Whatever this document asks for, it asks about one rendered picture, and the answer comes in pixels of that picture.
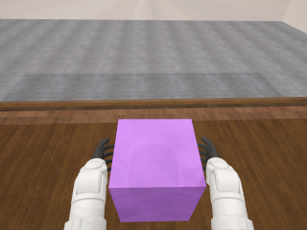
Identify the right robot forearm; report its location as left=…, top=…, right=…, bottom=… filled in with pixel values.
left=205, top=157, right=254, bottom=230

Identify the carton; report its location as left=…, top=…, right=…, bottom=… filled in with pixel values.
left=108, top=119, right=206, bottom=222

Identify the right robot hand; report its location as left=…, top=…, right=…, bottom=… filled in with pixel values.
left=197, top=136, right=219, bottom=172

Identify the left robot forearm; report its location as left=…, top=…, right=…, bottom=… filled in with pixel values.
left=63, top=158, right=107, bottom=230

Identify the left robot hand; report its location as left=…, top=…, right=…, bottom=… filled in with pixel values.
left=91, top=138, right=115, bottom=172

